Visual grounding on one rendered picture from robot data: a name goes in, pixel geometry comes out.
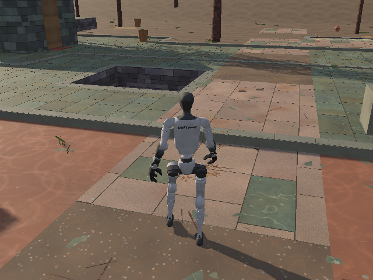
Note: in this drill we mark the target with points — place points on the humanoid robot head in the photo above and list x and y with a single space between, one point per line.
186 102

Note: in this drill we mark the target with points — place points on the robot torso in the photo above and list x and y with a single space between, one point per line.
186 139

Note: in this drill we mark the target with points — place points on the robot right hand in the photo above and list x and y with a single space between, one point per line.
211 161

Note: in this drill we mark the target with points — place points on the robot left forearm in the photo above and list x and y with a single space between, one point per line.
157 157

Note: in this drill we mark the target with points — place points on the right robot upper arm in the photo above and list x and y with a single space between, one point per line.
204 122

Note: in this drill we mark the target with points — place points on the robot right forearm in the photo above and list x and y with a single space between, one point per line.
212 151

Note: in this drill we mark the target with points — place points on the left robot upper arm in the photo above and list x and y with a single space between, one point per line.
168 123

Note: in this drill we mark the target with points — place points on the robot left hand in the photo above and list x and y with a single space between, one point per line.
152 173

